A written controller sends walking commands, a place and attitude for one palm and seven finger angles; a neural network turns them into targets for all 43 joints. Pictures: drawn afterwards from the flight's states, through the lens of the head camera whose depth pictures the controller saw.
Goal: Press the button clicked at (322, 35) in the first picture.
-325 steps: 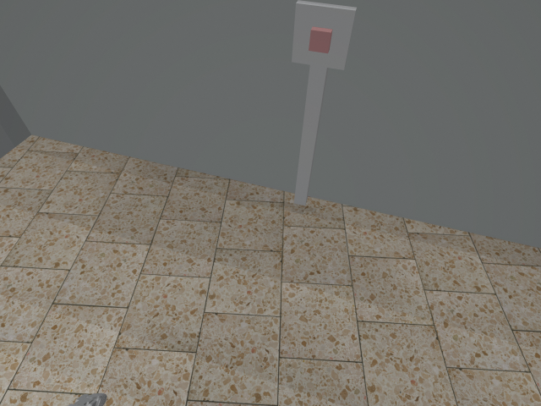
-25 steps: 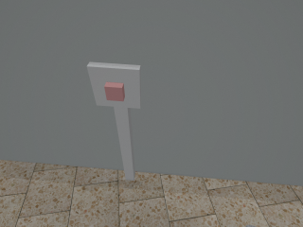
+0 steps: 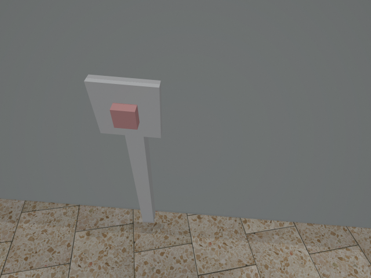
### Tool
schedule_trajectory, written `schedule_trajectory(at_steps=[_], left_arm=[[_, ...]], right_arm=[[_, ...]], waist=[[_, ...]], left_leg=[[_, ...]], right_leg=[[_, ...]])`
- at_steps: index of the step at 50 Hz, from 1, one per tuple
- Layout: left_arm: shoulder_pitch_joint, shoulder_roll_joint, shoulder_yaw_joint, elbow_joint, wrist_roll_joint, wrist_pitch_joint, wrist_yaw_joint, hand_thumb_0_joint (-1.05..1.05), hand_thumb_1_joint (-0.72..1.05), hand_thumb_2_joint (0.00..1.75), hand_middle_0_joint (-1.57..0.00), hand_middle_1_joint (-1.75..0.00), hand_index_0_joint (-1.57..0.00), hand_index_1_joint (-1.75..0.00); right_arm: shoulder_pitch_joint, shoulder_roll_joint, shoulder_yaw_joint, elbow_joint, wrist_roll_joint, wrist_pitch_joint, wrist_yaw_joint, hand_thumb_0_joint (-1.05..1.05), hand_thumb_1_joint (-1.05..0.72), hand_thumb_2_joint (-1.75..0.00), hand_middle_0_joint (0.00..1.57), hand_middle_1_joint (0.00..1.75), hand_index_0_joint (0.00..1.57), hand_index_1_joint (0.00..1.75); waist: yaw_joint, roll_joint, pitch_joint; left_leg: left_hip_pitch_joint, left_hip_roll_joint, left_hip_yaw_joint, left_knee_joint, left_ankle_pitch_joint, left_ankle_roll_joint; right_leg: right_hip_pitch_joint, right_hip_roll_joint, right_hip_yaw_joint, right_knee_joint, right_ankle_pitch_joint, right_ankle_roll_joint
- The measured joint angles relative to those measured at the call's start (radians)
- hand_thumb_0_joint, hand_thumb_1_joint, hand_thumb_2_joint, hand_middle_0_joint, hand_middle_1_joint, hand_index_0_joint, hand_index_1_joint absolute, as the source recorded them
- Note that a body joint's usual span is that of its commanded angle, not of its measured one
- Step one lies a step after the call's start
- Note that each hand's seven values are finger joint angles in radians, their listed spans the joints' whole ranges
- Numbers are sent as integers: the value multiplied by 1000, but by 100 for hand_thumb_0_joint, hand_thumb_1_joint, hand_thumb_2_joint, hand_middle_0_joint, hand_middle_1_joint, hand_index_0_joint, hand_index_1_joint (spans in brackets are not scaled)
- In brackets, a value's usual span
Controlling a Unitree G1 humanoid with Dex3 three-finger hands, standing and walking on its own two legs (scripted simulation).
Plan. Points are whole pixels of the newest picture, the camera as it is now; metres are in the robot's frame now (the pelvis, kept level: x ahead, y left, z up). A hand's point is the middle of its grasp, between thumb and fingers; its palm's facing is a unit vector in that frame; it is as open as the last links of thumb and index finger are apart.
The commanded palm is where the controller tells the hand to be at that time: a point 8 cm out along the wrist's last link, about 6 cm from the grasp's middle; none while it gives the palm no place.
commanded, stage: come to a stop and stand still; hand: left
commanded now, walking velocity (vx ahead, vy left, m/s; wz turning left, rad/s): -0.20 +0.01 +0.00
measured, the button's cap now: (125, 115) +0.48 +0.20 +0.07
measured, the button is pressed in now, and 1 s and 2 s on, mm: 0 0 0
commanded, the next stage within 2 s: look again from close up in 1.00 s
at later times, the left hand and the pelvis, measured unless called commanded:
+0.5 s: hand out of the picture +0.04 +0.17 -0.15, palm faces +0.01 -0.97 -0.24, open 7.4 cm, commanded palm none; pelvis -0.04 -0.02 +0.01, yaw -1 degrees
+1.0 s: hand out of the picture -0.14 +0.15 -0.16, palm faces +0.05 -0.99 -0.16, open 7.4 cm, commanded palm none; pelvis -0.07 -0.01 +0.01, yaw -1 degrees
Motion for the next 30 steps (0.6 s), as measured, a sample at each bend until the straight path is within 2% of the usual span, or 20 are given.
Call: schedule_trajectory(at_steps=[7,11,13,15,17,21,30], left_arm=[[-63,-9,7,-38,-10,8,31,0,91,89,-21,-30,-20,-30],[-116,10,24,-104,-6,10,35,0,91,89,-20,-30,-20,-30],[-143,27,34,-134,-3,13,33,0,91,90,-20,-30,-20,-30],[-178,52,45,-154,-3,14,30,0,91,90,-20,-30,-20,-30],[-209,65,50,-160,-2,7,29,0,91,90,-20,-30,-19,-30],[-236,67,35,-164,-2,-8,26,0,91,90,-20,-30,-19,-30],[-224,48,12,-120,-6,-1,15,0,92,90,-20,-30,-20,-30]], right_arm=[[-35,27,-15,-15,13,-1,-37,1,-91,-90,20,30,20,30],[-58,5,-38,-45,5,4,-41,2,-93,-90,20,30,20,30],[-62,-6,-47,-63,1,0,-39,2,-93,-90,20,30,20,30],[-69,-8,-50,-71,-4,-1,-39,1,-92,-90,20,30,20,30],[-75,-14,-50,-69,-4,2,-35,1,-92,-90,20,30,20,30],[-86,-30,-48,-67,-1,23,-24,1,-91,-90,20,30,20,30],[-85,-23,-23,-40,-6,16,-5,0,-91,-90,20,30,19,30]], waist=[[-6,11,32],[-12,31,41],[-20,41,38],[-26,28,41],[-24,30,36],[-38,51,14],[-23,27,-17]], left_leg=[[35,-9,23,-59,63,6],[38,-2,33,-98,108,12],[44,4,32,-124,88,13],[35,-3,33,-117,71,1],[15,0,32,-89,71,-9],[-3,17,12,-74,83,-24],[25,20,11,-160,163,-26]], right_leg=[[17,-16,-6,-33,60,4],[-35,-15,-13,23,126,-9],[-58,-5,-13,43,108,-18],[-60,-8,-6,19,88,-26],[-39,-6,-8,-28,50,-16],[-43,11,-26,-33,77,-27],[-22,19,-29,-105,145,-34]])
